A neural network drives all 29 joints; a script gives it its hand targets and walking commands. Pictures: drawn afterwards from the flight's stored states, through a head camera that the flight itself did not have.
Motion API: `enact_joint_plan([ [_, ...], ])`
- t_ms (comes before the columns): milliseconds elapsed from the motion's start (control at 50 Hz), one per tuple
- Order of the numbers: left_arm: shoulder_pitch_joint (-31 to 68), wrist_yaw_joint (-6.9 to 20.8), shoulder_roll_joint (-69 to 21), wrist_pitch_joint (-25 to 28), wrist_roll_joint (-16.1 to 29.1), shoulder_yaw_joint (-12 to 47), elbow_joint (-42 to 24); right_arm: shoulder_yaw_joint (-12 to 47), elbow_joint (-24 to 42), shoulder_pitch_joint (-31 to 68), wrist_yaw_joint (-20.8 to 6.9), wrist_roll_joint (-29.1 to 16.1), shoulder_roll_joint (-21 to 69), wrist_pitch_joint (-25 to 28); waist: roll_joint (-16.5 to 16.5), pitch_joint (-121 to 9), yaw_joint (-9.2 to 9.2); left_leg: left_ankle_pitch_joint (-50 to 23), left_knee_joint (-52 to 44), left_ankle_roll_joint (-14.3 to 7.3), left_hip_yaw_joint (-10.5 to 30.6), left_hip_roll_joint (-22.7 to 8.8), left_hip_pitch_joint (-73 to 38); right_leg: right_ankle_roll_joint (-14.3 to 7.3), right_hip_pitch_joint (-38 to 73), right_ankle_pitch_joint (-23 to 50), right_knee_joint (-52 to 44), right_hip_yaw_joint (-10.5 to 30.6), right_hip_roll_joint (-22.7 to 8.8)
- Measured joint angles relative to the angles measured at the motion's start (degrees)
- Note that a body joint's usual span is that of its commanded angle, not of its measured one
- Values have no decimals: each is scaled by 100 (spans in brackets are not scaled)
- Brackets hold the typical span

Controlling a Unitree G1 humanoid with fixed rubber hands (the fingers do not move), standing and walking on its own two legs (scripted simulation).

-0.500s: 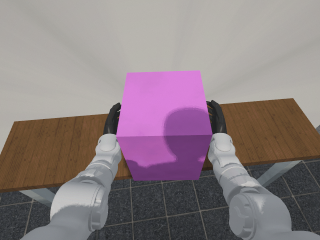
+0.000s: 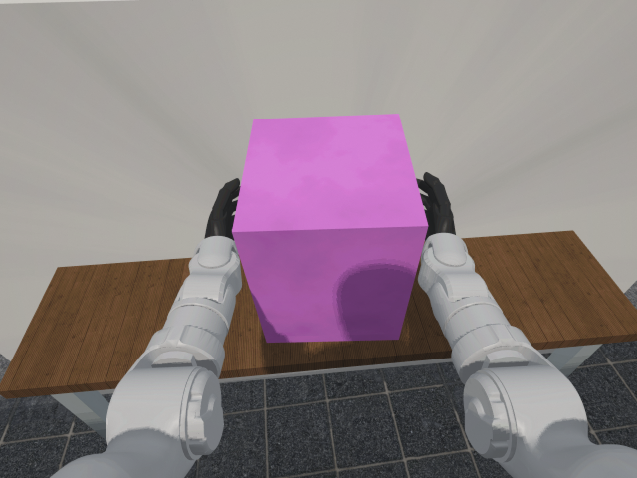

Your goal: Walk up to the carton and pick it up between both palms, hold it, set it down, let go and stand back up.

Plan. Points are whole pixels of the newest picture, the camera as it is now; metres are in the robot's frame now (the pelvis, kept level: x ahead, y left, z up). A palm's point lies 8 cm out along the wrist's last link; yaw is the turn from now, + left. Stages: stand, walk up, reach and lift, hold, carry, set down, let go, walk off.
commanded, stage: reach and lift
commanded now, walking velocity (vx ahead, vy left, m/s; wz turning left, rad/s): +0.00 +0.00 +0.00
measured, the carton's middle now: (329, 234) +0.42 -0.03 +0.09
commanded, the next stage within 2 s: hold in 1.86 s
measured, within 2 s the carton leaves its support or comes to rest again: neither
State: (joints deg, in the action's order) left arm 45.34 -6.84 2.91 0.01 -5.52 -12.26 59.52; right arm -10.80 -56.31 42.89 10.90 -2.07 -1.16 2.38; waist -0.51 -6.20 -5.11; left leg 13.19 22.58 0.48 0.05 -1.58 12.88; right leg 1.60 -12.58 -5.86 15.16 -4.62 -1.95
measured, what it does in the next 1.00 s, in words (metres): stands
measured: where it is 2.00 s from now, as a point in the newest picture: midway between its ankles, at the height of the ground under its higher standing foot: outside the picture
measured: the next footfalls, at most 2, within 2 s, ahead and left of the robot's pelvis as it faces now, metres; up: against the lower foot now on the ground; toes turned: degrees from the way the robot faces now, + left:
none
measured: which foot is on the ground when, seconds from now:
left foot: down 0.00-1.00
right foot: down 0.00-1.00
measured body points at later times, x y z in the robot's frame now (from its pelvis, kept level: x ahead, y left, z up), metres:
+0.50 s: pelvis -0.01 -0.01 +0.00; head -0.03 +0.01 +0.45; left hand +0.39 +0.13 +0.14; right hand +0.38 -0.16 +0.14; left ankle -0.02 +0.11 -0.75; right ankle +0.02 -0.14 -0.75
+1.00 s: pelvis -0.02 -0.01 +0.00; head -0.03 +0.01 +0.45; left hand +0.37 +0.12 +0.16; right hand +0.37 -0.17 +0.15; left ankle -0.02 +0.11 -0.75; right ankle +0.02 -0.14 -0.75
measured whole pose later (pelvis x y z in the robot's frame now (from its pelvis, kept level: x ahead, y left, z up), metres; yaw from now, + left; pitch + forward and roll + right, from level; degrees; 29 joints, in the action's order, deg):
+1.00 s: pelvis -0.02 -0.01 +0.00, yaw +1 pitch -6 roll -1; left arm 34.0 -2.6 -4.0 -32.0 -15.7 -15.7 13.3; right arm -5.7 -32.0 37.6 10.7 -7.5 -0.4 -15.0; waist 2.2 3.7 -5.2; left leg 12.2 20.7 1.1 0.8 -2.3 2.0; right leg 0.8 -2.1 -5.9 14.5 -5.3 -1.2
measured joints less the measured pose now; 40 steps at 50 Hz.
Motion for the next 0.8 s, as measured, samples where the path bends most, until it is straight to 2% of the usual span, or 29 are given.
enact_joint_plan([
  [220,-573,16,-164,-1037,-106,47,-1608,179,831,-292,-18,-67,39,-561,78,260,84,-74,-90,55,36,-54,-196,-53,213,70,-109,-34,60],
  [340,-744,141,-303,-1579,-330,-156,-2476,280,1384,-364,22,-158,69,-916,108,427,84,-110,-158,59,45,-63,-417,-61,412,72,-124,-42,70],
  [520,-815,424,-424,-2293,-737,-471,-3231,301,1549,-283,70,-237,178,-1235,225,736,83,-137,-222,45,58,-35,-831,-50,802,53,-115,-53,42],
  [800,-1053,438,-543,-3043,-956,-340,-4132,349,1953,-431,-10,-448,184,-1574,353,963,-15,-90,-137,48,125,-19,-1074,-49,1092,9,-74,-115,26],
])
